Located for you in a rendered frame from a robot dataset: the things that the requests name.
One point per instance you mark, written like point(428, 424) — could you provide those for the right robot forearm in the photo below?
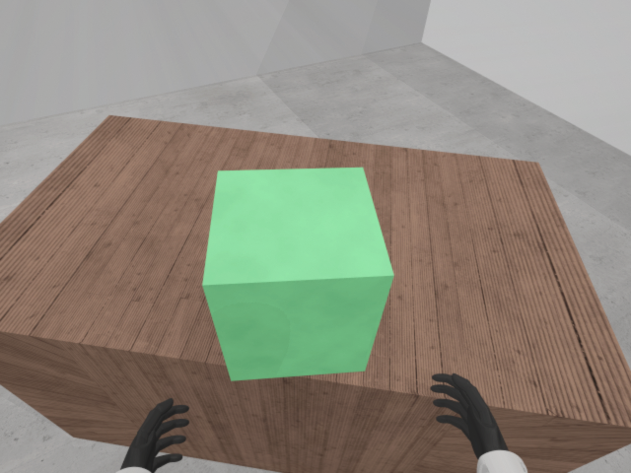
point(500, 461)

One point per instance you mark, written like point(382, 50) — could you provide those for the carton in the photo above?
point(297, 273)

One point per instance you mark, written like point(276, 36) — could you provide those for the robot left hand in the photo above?
point(147, 443)

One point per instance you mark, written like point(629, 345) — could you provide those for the pedestal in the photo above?
point(103, 314)

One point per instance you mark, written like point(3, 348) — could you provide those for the robot right hand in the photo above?
point(476, 422)

